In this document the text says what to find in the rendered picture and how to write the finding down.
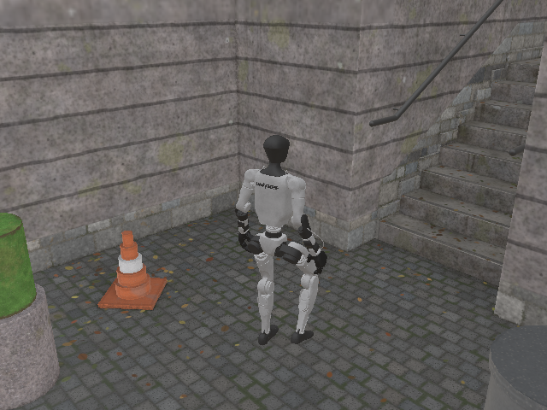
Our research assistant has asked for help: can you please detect stairs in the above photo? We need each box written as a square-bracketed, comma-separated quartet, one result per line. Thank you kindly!
[378, 63, 539, 286]

